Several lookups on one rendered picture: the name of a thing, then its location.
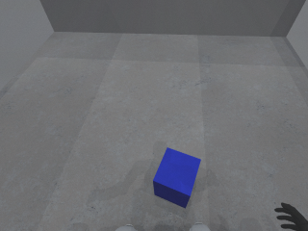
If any robot right hand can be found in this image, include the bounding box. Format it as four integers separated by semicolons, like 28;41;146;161
274;202;308;231

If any carton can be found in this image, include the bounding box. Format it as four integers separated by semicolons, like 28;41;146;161
153;147;201;209

